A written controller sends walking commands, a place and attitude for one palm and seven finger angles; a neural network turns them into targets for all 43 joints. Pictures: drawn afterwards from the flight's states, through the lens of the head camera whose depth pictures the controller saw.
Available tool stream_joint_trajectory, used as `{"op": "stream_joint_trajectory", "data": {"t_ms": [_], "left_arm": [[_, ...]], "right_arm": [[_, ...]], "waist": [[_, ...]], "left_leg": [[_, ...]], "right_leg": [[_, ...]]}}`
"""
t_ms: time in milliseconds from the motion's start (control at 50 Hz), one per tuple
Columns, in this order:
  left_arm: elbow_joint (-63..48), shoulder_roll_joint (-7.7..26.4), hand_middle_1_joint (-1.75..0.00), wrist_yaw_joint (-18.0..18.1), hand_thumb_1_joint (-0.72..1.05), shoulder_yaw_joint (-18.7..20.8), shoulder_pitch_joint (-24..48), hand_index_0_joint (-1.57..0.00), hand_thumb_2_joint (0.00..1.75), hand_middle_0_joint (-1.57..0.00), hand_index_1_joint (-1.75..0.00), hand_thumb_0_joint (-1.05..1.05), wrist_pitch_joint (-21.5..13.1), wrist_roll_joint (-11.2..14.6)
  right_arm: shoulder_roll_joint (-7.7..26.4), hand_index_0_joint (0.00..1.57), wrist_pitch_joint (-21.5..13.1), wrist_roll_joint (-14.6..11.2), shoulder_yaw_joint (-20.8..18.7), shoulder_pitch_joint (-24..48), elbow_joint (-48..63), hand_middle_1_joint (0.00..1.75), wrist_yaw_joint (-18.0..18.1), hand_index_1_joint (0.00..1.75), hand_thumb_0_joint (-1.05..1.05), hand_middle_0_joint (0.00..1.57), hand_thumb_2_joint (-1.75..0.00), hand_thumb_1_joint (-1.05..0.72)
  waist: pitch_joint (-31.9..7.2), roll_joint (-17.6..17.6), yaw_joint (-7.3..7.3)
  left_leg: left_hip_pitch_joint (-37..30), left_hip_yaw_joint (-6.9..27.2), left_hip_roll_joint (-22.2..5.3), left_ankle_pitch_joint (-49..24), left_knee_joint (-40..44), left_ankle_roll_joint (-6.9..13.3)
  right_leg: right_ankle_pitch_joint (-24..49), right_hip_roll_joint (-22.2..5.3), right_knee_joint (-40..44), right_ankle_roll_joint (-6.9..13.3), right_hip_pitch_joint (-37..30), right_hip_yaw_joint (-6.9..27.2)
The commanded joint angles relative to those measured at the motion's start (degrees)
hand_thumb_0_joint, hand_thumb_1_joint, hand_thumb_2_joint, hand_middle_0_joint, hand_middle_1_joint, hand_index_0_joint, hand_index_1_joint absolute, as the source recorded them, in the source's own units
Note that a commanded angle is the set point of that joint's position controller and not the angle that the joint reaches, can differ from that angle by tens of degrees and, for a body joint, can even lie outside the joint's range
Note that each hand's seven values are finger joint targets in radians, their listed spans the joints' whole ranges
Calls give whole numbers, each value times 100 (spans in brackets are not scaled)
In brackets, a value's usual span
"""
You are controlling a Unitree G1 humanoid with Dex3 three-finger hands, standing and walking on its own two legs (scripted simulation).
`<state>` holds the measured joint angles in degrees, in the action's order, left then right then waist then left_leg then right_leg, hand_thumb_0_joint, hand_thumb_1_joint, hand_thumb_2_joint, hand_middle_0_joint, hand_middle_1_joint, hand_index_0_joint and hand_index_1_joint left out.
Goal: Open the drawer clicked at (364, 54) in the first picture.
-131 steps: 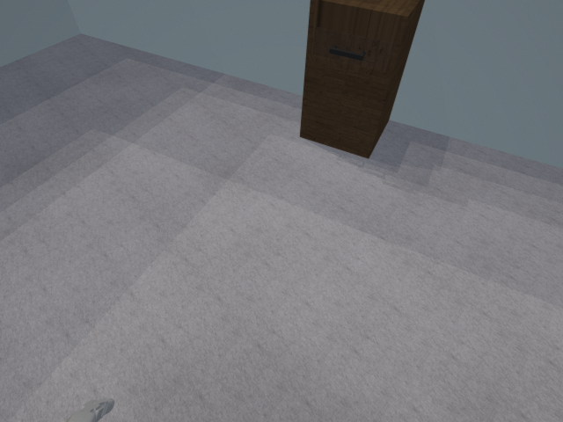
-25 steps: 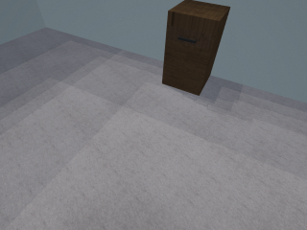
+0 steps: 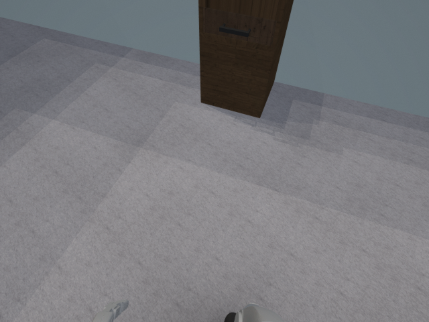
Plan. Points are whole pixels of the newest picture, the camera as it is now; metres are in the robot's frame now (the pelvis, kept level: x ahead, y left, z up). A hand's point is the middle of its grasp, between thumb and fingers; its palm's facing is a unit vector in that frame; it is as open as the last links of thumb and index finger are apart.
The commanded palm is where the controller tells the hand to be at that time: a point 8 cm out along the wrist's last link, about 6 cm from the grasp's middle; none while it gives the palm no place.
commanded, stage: walk to a spot facing it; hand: left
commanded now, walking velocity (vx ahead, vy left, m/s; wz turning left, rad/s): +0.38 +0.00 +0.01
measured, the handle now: (235, 29) +1.45 -0.07 -0.17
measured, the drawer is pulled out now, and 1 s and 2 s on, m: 0.00 0.00 0.00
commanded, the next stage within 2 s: turn to face it in 1.20 s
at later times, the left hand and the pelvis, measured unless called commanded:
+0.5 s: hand out of the picture +0.12 +0.19 -0.16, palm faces +0.17 -0.98 -0.13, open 7.3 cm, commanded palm none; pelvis +0.22 +0.04 +0.02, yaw +2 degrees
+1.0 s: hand (159, 155) +0.57 +0.18 -0.14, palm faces -0.07 -0.97 -0.24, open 7.4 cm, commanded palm none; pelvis +0.44 +0.00 +0.01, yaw -5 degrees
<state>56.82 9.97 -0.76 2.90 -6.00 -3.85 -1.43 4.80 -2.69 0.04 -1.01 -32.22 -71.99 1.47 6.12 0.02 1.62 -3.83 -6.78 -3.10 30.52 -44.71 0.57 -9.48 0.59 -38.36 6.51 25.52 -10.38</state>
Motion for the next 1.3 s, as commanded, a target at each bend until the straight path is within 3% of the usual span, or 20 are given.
{"op": "stream_joint_trajectory", "data": {"t_ms": [0, 60, 120, 180, 360, 420, 440, 460, 480, 540, 620, 820, 860, 900, 920, 940, 960, 1020, 1100, 1280], "left_arm": [[337, 1221, -30, 154, 90, 295, -1765, -20, 90, -20, -30, 0, 80, 98], [185, 511, -30, 203, 90, 51, -907, -20, 90, -20, -30, 0, -5, 41], [247, 422, -30, 169, 90, 16, -1017, -20, 90, -20, -30, 0, -63, 11], [282, 481, -30, 148, 90, 40, -1131, -20, 90, -20, -30, 0, -120, 16], [609, 660, -30, 153, 90, 61, -2190, -20, 90, -20, -30, 0, -127, -6], [650, 693, -30, 167, 90, 72, -2077, -20, 90, -20, -30, 0, -115, 30], [587, 606, -30, 153, 90, 63, -2012, -20, 90, -20, -30, 0, -123, 71], [459, 259, -30, 100, 90, 11, -2157, -20, 90, -20, -30, 0, -125, 126], [265, 389, -30, 110, 90, 3, -1767, -20, 90, -20, -30, 0, -147, 85], [288, 257, -30, 49, 90, 94, -1204, -20, 90, -20, -30, 0, -4, 7], [358, -90, -30, 4, 90, 109, -1563, -20, 90, -20, -30, 0, 249, -60], [-217, 98, -30, -88, 90, 118, -114, -20, 90, -20, -30, 0, 276, -13], [-227, 181, -30, -79, 90, 137, -178, -20, 90, -20, -30, 0, 225, -17], [40, 358, -30, -69, 90, 192, -1051, -20, 90, -20, -30, 0, 149, -45], [314, 664, -30, -38, 90, 273, -1915, -20, 90, -20, -30, 0, 74, -77], [489, 1348, -30, 44, 90, 455, -2585, -20, 90, -20, -30, 0, 2, -106], [529, 1669, -30, 93, 90, 469, -2775, -20, 90, -20, -30, 0, 18, 39], [213, 996, -30, 130, 90, 285, -1435, -20, 90, -20, -30, 0, 27, 58], [259, 481, -30, 150, 90, 79, -1178, -20, 90, -20, -30, 0, -88, 15], [448, 566, -30, 203, 90, 34, -1539, -20, 90, -20, -30, 0, -149, -4]], "right_arm": [[672, 20, -176, -27, -198, 577, 832, 30, -26, 30, 0, 20, -90, -90], [393, 20, 35, 123, -186, 580, 839, 30, -72, 30, 0, 20, -90, -90], [317, 20, 188, 151, -194, 443, 883, 30, -115, 30, 0, 20, -90, -90], [400, 20, 194, 148, -220, 899, 1166, 30, -196, 30, 0, 20, -90, -90], [610, 20, -48, 132, -182, 2747, 1778, 30, -329, 30, 0, 20, -90, -90], [841, 20, -129, 160, -241, 1811, 1474, 30, -229, 30, 0, 20, -90, -90], [1196, 20, -170, 189, -335, 917, 1222, 30, -167, 30, 0, 20, -90, -90], [1945, 20, -190, 232, -518, 119, 1047, 30, -114, 30, 0, 20, -90, -90], [2010, 20, -128, 145, -500, -158, 950, 30, -75, 30, 0, 20, -90, -90], [1234, 20, -171, 128, -315, 1063, 1176, 30, -49, 30, 0, 20, -90, -90], [834, 20, -268, 130, -281, 1297, 1188, 30, -15, 30, 0, 20, -90, -90], [1165, 20, -207, 162, -330, 757, 931, 30, -51, 30, 0, 20, -90, -90], [1224, 20, -178, 185, -351, 732, 881, 30, -58, 30, 0, 20, -90, -90], [1289, 20, -151, 160, -346, 851, 890, 30, -56, 30, 0, 20, -90, -90], [1224, 20, -158, 124, -332, 874, 895, 30, -90, 30, 0, 20, -90, -90], [836, 20, -183, 51, -264, 652, 1032, 30, -144, 30, 0, 20, -90, -90], [849, 20, -152, 31, -222, 815, 1264, 30, -146, 30, 0, 20, -90, -90], [819, 20, -84, 82, -282, 1502, 1260, 30, -144, 30, 0, 20, -90, -90], [509, 20, 138, 152, -244, 957, 999, 30, -178, 30, 0, 20, -90, -90], [530, 20, 160, 105, -232, 2161, 1555, 30, -347, 30, 0, 20, -90, -90]], "waist": [[-556, 500, -721], [119, -138, -73], [96, 335, 155], [98, 565, 131], [-25, 381, -503], [-626, 235, 21], [-1192, -198, 415], [-1842, -1647, 590], [-1800, -1479, 674], [-313, -433, 218], [-141, -540, -206], [326, -614, 9], [184, -582, -60], [-294, -347, -502], [-810, 94, -883], [-1528, 1669, -1052], [-1720, 1952, -951], [-459, 657, -557], [-296, 513, -47], [158, 613, -185]], "left_leg": [[3658, 783, -258, -716, -4089, 261], [3124, 815, -620, -1216, -3263, 147], [3103, 557, -644, -1587, -2490, -57], [3362, 429, -707, -2082, -1658, -193], [3517, -59, -377, -1811, 705, -76], [1782, -381, 25, -1931, 1557, 97], [146, 151, -396, -2494, 1792, 318], [-1330, 2206, -1993, -3082, 1963, 932], [-1385, 2947, -2603, -3452, 2553, 1320], [682, 1812, -2084, -2175, 3132, 922], [1520, 527, -1526, -2260, 3454, 660], [848, -52, -1511, -2691, 3430, 679], [745, -67, -1554, -3011, 3063, 614], [804, -413, -1323, -4146, 1777, 444], [1371, -605, -1033, -3986, 475, 247], [2858, -826, -409, -1707, -1436, 1], [3718, -95, 22, 160, -2688, -40], [3965, 618, -651, -1016, -3118, 31], [3401, 469, -639, -1663, -2292, -139], [3671, 119, -558, -2256, -74, -158]], "right_leg": [[-1797, -2532, 2672, 966, -2369, 3812], [-1438, -1972, 2836, 456, -336, 2329], [-935, -1534, 2982, 240, 3, 1417], [-704, -1389, 3090, 255, -258, 1116], [1583, -1593, 2336, 261, -2385, 1195], [3095, -1306, 869, 25, -2302, 749], [2555, -1029, -375, -228, -1393, 500], [-442, -255, -2203, -544, 261, 65], [-2329, -93, -3353, -524, 960, 589], [-1275, -794, -3569, -541, 1160, 1007], [-509, -922, -2858, -703, 743, 883], [-10, -782, -147, -698, 618, 384], [-205, -610, 178, -580, 157, 280], [-178, -257, 663, -436, -1104, 22], [-102, -370, 870, -309, -2385, 288], [-370, -1911, 1393, 145, -3703, 2352], [-134, -2714, 2221, 538, -3930, 3908], [-1175, -2369, 2630, 297, -1903, 2775], [-9, -1785, 2783, -27, -1036, 1132], [1140, -1852, 2705, 0, -1645, 191]]}}
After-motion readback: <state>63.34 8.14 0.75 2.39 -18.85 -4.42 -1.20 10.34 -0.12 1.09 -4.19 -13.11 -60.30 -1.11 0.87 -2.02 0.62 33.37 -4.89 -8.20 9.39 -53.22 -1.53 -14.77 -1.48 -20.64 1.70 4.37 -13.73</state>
